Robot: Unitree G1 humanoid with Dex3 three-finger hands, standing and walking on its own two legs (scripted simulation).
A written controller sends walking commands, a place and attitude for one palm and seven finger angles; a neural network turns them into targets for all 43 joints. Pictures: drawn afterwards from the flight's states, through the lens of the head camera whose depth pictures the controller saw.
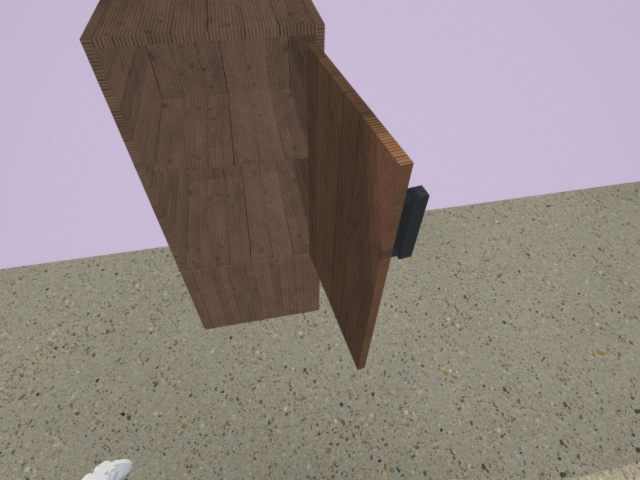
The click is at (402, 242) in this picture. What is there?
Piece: cupboard door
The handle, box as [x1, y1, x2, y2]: [391, 185, 429, 258]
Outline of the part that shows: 421,185 407,189 391,256 396,255 398,258 402,258 411,255 429,195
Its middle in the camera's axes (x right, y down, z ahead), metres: +0.12 -0.02 +0.62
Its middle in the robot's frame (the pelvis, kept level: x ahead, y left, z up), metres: +0.49 -0.10 +0.02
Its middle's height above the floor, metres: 0.79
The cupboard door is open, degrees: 97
